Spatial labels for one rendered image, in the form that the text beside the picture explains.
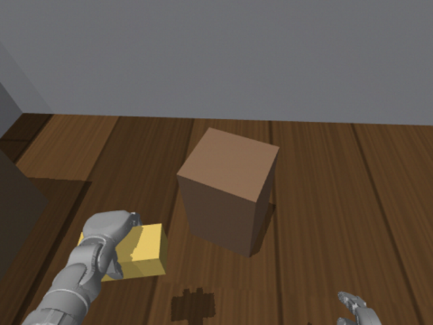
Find left robot hand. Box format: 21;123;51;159
83;210;142;280

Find right robot hand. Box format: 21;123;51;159
337;291;382;325

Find left robot arm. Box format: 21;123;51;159
22;234;115;325

